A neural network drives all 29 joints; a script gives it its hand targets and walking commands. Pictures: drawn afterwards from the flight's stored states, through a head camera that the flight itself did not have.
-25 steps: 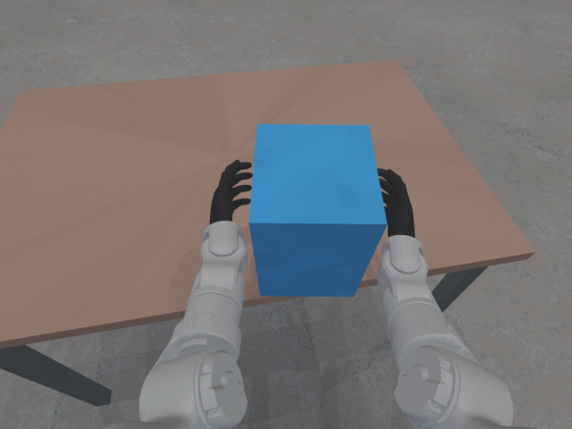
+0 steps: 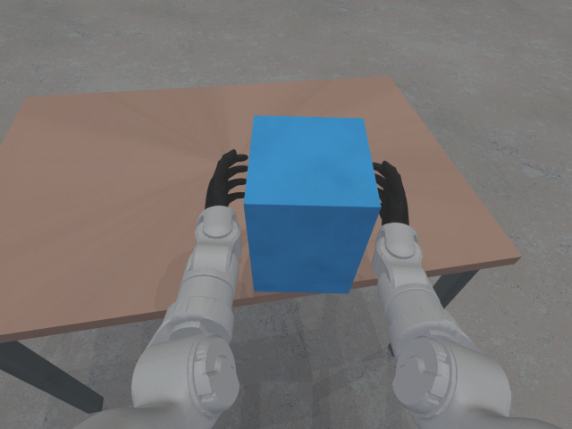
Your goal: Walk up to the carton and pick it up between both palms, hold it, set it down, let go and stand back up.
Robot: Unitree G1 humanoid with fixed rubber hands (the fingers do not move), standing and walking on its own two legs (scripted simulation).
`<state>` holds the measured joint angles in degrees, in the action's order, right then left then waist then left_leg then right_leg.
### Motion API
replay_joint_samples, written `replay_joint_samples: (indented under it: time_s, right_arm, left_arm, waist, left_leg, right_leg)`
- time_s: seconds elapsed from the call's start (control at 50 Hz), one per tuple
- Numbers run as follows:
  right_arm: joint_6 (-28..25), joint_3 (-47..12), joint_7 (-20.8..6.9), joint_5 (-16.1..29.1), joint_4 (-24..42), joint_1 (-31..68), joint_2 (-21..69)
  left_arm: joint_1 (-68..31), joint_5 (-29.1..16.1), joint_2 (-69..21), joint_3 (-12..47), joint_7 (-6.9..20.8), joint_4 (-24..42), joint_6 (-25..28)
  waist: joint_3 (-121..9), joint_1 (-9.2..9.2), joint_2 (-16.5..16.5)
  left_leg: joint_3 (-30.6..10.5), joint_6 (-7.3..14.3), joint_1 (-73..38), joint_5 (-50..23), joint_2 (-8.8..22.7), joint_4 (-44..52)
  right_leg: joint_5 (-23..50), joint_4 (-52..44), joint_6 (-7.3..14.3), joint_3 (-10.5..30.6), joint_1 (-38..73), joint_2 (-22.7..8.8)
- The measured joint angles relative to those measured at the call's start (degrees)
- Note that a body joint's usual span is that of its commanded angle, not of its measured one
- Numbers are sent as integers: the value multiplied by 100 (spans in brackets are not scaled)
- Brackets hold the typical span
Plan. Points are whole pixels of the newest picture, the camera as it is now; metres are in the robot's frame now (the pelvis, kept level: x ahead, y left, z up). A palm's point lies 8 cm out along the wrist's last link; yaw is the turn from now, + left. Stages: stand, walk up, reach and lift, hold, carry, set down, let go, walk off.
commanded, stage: reach and lift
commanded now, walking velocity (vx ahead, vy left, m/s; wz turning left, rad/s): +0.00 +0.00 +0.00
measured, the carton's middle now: (304, 211) +0.43 +0.00 +0.05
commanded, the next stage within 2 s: hold in 1.86 s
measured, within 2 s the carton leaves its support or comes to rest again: neither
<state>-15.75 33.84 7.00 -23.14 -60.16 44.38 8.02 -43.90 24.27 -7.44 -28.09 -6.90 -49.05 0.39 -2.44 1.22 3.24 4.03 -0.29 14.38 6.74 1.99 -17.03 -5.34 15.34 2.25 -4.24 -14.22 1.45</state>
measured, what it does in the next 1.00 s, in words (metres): stands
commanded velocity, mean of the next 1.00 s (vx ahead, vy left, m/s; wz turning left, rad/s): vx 0.00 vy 0.00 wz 0.00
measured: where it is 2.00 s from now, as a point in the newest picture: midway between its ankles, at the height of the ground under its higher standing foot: outside the picture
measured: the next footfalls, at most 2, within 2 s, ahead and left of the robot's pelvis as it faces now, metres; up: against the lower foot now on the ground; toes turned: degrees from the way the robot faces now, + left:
none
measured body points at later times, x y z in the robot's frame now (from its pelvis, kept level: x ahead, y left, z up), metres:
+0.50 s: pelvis +0.00 +0.02 +0.00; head -0.02 +0.06 +0.45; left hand +0.41 +0.15 +0.14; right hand +0.40 -0.10 +0.13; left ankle +0.02 +0.12 -0.75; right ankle +0.02 -0.09 -0.75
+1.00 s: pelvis -0.02 +0.02 +0.00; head -0.05 +0.07 +0.44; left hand +0.38 +0.18 +0.18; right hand +0.38 -0.08 +0.16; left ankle +0.02 +0.12 -0.75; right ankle +0.02 -0.09 -0.75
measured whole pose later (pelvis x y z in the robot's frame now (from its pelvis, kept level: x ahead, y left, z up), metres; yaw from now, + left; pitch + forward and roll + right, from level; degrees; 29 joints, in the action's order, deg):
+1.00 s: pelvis -0.02 +0.02 +0.00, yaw +3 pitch -8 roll -1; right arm 8.2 15.4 10.2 -0.5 -44.4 44.7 7.1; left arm -44.9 23.1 -4.7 -18.0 -4.8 -23.1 -34.2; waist 4.0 4.7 5.0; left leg 1.7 1.6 3.8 8.6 0.0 -20.5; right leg -6.2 15.4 0.2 -6.6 -1.0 -0.6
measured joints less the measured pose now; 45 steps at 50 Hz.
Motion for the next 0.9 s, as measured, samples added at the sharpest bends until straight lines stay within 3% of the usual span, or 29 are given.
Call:
replay_joint_samples:
  time_s: [0.18,0.48,0.7,0.9]
  right_arm:
    - [261,-710,87,637,136,-176,-84]
    - [1302,-2076,298,2224,1030,-411,-274]
    - [2070,-1833,310,2160,1131,50,-208]
    - [2260,-1741,307,2163,1456,-51,-48]
  left_arm:
    - [254,-167,18,377,-23,516,-471]
    - [486,-608,195,1200,-134,1919,-1998]
    - [-100,-42,184,804,176,2027,-2881]
    - [-37,-93,210,911,217,2423,-3266]
  waist:
    - [21,-8,-18]
    - [282,275,121]
    - [592,358,294]
    - [627,332,183]
  left_leg:
    - [-43,5,-303,197,4,-137]
    - [-186,65,-699,330,-58,-381]
    - [-197,154,-1072,145,-162,-223]
    - [-219,195,-1025,145,-213,-309]
  right_leg:
    - [-85,-94,-44,-34,427,4]
    - [-124,-115,-125,-173,1006,-56]
    - [-51,-87,-169,-193,1308,-157]
    - [-66,11,-203,-218,1271,-214]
